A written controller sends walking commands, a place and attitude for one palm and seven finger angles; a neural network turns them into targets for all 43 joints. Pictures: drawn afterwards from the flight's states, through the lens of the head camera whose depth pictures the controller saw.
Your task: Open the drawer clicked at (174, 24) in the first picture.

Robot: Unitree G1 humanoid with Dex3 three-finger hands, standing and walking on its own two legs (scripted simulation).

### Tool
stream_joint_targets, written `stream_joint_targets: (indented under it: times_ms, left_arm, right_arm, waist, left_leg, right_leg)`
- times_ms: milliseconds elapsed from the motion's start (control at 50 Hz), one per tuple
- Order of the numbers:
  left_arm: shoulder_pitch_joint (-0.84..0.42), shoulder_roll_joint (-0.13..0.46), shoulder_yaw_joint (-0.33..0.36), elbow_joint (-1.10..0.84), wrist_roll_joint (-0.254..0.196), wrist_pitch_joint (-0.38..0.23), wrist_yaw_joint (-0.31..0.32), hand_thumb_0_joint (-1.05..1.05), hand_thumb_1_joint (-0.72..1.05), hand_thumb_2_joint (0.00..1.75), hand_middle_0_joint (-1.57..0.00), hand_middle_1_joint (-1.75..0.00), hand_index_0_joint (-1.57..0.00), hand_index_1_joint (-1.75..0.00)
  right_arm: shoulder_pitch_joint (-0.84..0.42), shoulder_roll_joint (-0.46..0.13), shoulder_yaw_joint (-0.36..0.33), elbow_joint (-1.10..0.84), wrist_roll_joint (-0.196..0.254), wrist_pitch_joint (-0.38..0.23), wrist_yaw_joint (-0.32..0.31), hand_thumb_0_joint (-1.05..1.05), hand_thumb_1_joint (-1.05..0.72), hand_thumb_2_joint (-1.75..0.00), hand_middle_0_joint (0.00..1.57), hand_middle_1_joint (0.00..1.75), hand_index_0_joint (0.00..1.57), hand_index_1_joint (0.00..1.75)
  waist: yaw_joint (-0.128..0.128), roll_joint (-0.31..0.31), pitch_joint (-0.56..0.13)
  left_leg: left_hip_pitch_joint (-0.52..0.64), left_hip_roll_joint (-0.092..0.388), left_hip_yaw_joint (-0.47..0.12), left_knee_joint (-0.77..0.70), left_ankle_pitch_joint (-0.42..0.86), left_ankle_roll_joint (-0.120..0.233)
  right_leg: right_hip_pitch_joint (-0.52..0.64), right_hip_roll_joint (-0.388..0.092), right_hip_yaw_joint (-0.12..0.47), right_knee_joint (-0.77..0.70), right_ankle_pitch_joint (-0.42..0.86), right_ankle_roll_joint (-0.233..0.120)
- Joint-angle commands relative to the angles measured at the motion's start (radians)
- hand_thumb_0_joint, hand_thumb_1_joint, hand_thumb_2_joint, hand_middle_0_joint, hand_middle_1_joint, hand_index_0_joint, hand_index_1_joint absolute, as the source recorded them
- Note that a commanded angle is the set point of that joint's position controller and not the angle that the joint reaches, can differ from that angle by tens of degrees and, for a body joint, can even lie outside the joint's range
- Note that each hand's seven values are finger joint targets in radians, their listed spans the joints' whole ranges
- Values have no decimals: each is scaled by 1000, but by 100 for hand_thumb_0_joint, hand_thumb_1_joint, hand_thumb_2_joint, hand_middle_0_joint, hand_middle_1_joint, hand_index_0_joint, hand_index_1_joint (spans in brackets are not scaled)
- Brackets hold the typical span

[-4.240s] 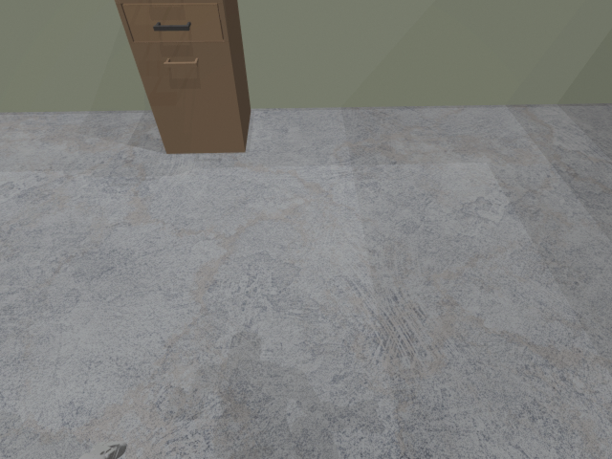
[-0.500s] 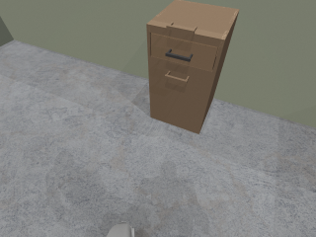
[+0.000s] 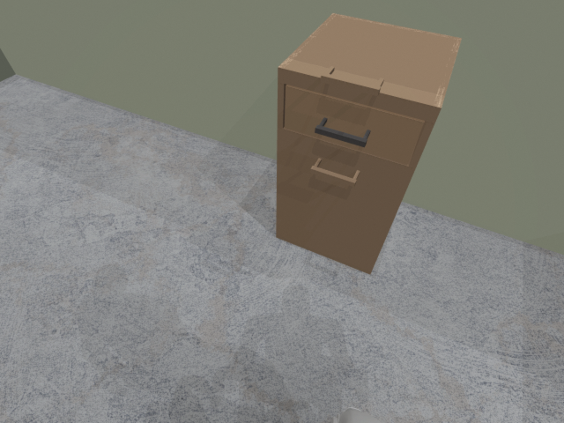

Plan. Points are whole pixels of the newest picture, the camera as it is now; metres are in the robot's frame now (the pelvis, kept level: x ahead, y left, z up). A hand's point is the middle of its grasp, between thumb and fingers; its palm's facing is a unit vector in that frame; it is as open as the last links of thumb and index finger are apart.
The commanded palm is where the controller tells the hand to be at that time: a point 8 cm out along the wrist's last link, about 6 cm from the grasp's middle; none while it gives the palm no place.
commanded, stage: turn to face it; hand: left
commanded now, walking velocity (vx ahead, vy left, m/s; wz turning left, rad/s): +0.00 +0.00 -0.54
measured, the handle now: (342, 131) +0.86 -0.10 -0.10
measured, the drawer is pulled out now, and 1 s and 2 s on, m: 0.00 0.00 0.00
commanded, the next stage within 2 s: take the last steps up to it in 0.54 s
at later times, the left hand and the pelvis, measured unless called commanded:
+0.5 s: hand (185, 408) +0.17 +0.18 -0.18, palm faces -0.16 -0.97 -0.19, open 7.3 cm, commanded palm none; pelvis +0.05 +0.01 -0.01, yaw -13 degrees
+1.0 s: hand (225, 382) +0.21 +0.12 -0.16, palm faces -0.35 -0.92 -0.20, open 7.3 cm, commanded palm none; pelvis +0.07 -0.02 -0.01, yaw -20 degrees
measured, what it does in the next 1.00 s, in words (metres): steps on the spot, turning right: right foot, then left foot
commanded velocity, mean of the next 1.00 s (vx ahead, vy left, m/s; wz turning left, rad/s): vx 0.11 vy -0.02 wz -0.24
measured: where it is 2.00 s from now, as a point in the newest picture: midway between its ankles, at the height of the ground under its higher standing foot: (317, 408)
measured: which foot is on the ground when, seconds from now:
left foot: down 0.00-0.12, up 0.14-0.46, down 0.48-0.94, up 0.96-1.00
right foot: up 0.00-0.10, down 0.12-0.50, up 0.52-0.92, down 0.94-1.00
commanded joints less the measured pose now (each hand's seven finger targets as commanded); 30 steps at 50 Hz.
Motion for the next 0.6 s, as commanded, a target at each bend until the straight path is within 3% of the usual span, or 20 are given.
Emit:
stream_joint_targets:
  times_ms: [0,40,60,80,100,120,140,160,180,240,340,380,420,440,460,480,500,520,540,580]
  left_arm:
    - [30,49,15,-81,-3,-1,-12,0,90,90,-20,-30,-20,-30]
    - [45,69,19,-91,-1,-9,-12,0,90,90,-20,-30,-20,-30]
    - [89,91,23,-82,1,-17,-13,0,90,90,-20,-30,-20,-30]
    - [149,159,34,-69,6,-32,-8,0,90,90,-20,-30,-20,-30]
    - [197,263,51,-64,6,-45,3,0,90,90,-20,-30,-20,-30]
    - [226,263,42,-70,-14,-39,12,0,90,90,-20,-30,-20,-30]
    - [149,253,52,-85,-10,-36,23,0,90,90,-20,-30,-20,-30]
    - [80,232,46,-109,-10,-31,26,0,90,90,-20,-30,-20,-30]
    - [32,211,40,-124,-10,-29,28,0,90,90,-20,-30,-20,-30]
    - [-38,211,39,-142,-2,-23,25,0,90,90,-20,-30,-20,-30]
    - [-26,234,46,-133,2,-11,13,0,90,90,-20,-30,-20,-30]
    - [-49,241,48,-140,1,-4,10,0,90,90,-20,-30,-20,-30]
    - [-82,230,46,-147,-9,4,9,0,90,90,-20,-30,-20,-30]
    - [-84,195,38,-153,-14,8,6,0,90,90,-20,-30,-20,-30]
    - [-74,139,28,-174,-23,13,-1,0,90,90,-20,-30,-20,-30]
    - [-80,130,26,-189,-18,17,-4,0,90,90,-20,-30,-20,-30]
    - [-109,160,34,-176,-3,30,-2,0,90,90,-20,-30,-20,-30]
    - [-94,163,44,-163,-1,31,-9,0,90,90,-20,-30,-20,-30]
    - [-57,155,42,-146,-1,27,-14,0,90,90,-20,-30,-20,-30]
    - [-29,131,33,-128,-5,25,-14,0,90,90,-20,-30,-20,-30]
  right_arm:
    - [16,-161,-49,-53,-5,8,-11,0,-90,-90,20,30,20,30]
    - [17,-167,-55,-56,-4,20,-8,0,-90,-90,20,30,20,30]
    - [16,-167,-52,-60,-3,23,-6,0,-90,-90,20,30,20,30]
    - [25,-139,-49,-71,3,25,-1,0,-90,-90,20,30,20,30]
    - [31,-70,-35,-108,11,26,3,0,-90,-90,20,30,20,30]
    - [-2,-89,-29,-125,17,42,-12,0,-90,-90,20,30,20,30]
    - [-14,-88,-31,-127,16,46,-11,0,-90,-90,20,30,20,30]
    - [-19,-107,-31,-120,12,49,-10,0,-90,-90,20,30,20,30]
    - [-17,-110,-32,-112,8,52,-7,0,-90,-90,20,30,20,30]
    - [25,-91,-27,-98,6,64,-2,0,-90,-90,20,30,20,30]
    - [8,-88,-23,-121,11,60,-3,0,-90,-90,20,30,20,30]
    - [45,-88,-20,-117,14,53,-8,0,-90,-90,20,30,20,30]
    - [119,-89,-18,-94,15,42,-14,0,-90,-90,20,30,20,30]
    - [143,-111,-21,-88,15,35,-17,0,-90,-90,20,30,20,30]
    - [141,-185,-33,-104,3,27,-18,0,-90,-90,20,30,20,30]
    - [93,-244,-41,-134,-3,35,-17,0,-90,-90,20,30,20,30]
    - [62,-225,-39,-133,-7,34,-23,0,-90,-90,20,30,20,30]
    - [15,-192,-29,-143,-9,35,-26,0,-90,-90,20,30,20,30]
    - [-23,-171,-22,-152,-5,30,-26,0,-90,-90,20,30,20,30]
    - [1,-158,-20,-142,-4,21,-27,0,-90,-90,20,30,20,30]
  waist:
    - [-17,135,-3]
    - [-8,110,-18]
    - [17,68,-37]
    - [42,-86,-80]
    - [52,-346,-116]
    - [64,-235,-175]
    - [40,-254,-164]
    - [24,-210,-146]
    - [6,-143,-139]
    - [-23,-95,-147]
    - [-3,-136,-131]
    - [-18,-146,-143]
    - [-55,-130,-143]
    - [-64,-50,-132]
    - [-62,198,-99]
    - [-54,337,-37]
    - [-62,304,1]
    - [-27,204,31]
    - [1,155,20]
    - [-4,134,-30]
  left_leg:
    - [-36,322,-113,-98,331,85]
    - [-37,310,-91,1,315,49]
    - [-58,277,-52,105,289,15]
    - [-148,201,4,318,158,-43]
    - [-391,51,-1,598,-337,-102]
    - [-374,47,-183,680,-406,-103]
    - [-411,57,-208,735,-352,-106]
    - [-422,69,-238,759,-277,-107]
    - [-392,74,-242,742,-226,-110]
    - [-301,55,-216,596,-183,-115]
    - [-254,14,-194,374,-184,-107]
    - [-190,-3,-184,265,-153,-100]
    - [-35,-12,-168,51,-9,-94]
    - [57,28,-201,-60,24,-83]
    - [77,218,-436,-185,12,-12]
    - [-41,386,-589,-269,-22,86]
    - [-131,385,-572,-284,1,100]
    - [-168,325,-492,-265,21,94]
    - [-143,291,-415,-233,89,85]
    - [-40,236,-308,-188,286,77]
  right_leg:
    - [93,5,0,-109,20,-10]
    - [169,31,-24,-214,60,-17]
    - [252,40,-36,-311,144,-20]
    - [372,-53,96,-405,391,-57]
    - [499,-304,447,-482,773,-195]
    - [462,-333,467,-516,772,-273]
    - [442,-298,468,-538,620,-278]
    - [405,-257,422,-540,514,-265]
    - [352,-226,372,-543,457,-248]
    - [278,-166,293,-549,356,-221]
    - [285,-139,329,-557,267,-223]
    - [272,-125,336,-538,255,-214]
    - [195,-85,315,-485,209,-161]
    - [115,-37,273,-426,127,-114]
    - [-20,76,177,-267,-31,-55]
    - [-58,127,80,-66,-237,-13]
    - [-38,95,150,87,-233,-10]
    - [-28,90,153,180,-173,-11]
    - [-42,80,134,226,-136,-6]
    - [-41,75,118,227,-91,10]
